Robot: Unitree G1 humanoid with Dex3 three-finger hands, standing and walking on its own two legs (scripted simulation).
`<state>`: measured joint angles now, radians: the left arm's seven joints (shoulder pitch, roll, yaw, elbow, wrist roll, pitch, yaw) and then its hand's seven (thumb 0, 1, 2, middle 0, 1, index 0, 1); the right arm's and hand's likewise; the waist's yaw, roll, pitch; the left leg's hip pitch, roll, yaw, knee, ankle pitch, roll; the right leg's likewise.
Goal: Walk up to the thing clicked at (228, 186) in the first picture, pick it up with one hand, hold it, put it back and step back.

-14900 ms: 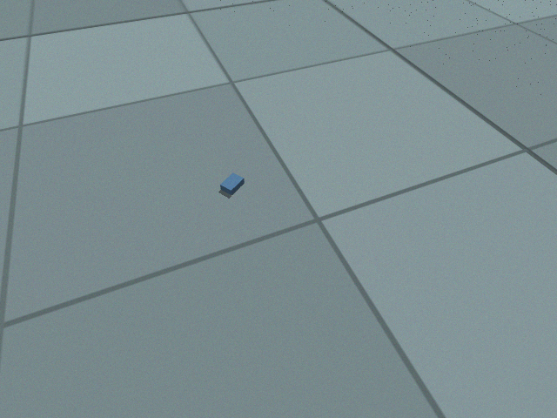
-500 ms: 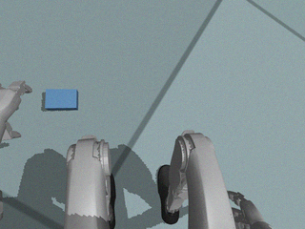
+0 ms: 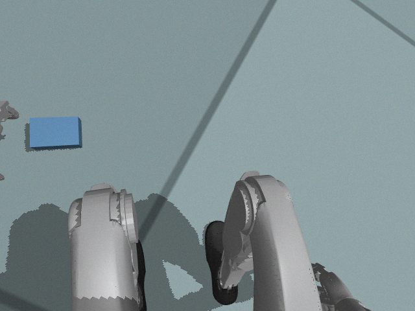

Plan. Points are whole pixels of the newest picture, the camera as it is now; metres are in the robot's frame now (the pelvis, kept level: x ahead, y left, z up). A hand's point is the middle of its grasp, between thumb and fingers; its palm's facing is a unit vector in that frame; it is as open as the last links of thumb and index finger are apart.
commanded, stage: rise first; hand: left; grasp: from above
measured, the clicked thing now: (57, 133) +0.46 +0.31 -0.31
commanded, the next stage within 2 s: approach in 0.36 s
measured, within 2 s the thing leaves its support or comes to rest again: neither
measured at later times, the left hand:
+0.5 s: hand out of the picture +0.40 +0.37 -0.19, palm faces -0.47 -0.09 -0.88, open 13.1 cm
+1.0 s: hand (55, 104) +0.49 +0.28 -0.19, palm faces -0.38 +0.00 -0.93, open 14.1 cm
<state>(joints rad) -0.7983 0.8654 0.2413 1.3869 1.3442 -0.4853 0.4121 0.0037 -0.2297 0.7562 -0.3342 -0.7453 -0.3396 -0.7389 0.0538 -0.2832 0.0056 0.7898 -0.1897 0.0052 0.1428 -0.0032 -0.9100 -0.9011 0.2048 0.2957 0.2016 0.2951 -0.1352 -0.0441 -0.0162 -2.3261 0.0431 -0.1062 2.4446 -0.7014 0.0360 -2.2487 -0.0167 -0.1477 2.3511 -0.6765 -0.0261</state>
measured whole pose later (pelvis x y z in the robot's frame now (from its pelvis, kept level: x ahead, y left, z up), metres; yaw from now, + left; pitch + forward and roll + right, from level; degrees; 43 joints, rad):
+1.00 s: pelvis +0.00 +0.00 -0.01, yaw -2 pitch +34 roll -9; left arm -1.02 0.78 0.13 1.54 1.34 -0.17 0.54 0.00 -0.54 1.00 -0.09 -1.04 -0.09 -1.03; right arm 0.11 -0.30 0.09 0.73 -0.16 -0.08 0.16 0.00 -0.92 -0.90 0.20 0.30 0.20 0.30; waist -0.30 -0.01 0.00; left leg -2.37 0.06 -0.11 2.46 -0.71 0.05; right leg -2.30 0.00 -0.15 2.36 -0.67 -0.02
